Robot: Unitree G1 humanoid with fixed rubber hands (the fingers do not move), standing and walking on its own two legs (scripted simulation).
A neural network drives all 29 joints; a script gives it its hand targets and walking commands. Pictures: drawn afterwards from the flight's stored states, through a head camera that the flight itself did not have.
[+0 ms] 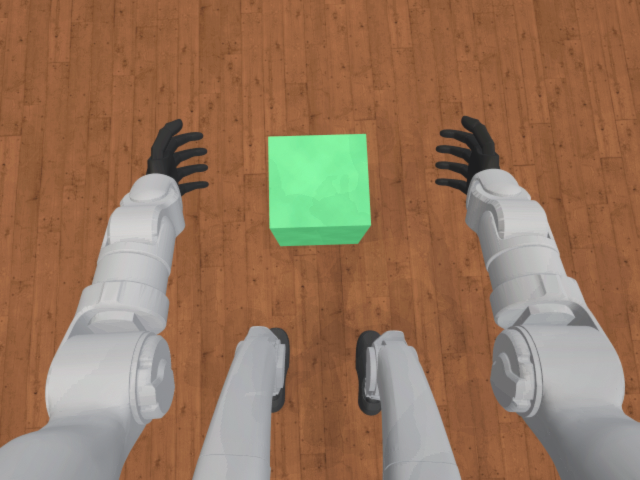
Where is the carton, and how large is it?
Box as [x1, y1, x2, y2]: [268, 134, 370, 245]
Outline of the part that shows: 365,134 268,137 269,227 280,245 357,243 370,225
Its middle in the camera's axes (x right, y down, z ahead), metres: +0.00 -0.12 +0.94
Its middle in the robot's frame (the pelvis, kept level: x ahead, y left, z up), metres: +0.55 +0.02 -0.54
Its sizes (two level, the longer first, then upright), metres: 0.210 0.200 0.250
